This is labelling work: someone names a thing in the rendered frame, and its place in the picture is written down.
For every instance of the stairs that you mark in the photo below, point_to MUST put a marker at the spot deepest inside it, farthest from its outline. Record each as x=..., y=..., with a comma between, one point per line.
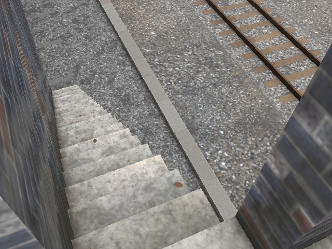
x=120, y=195

